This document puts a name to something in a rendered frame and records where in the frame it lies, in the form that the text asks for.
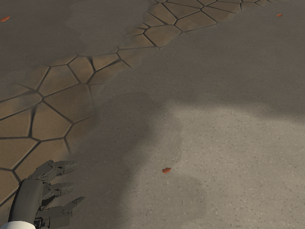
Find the robot left hand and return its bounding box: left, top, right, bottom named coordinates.
left=8, top=159, right=87, bottom=229

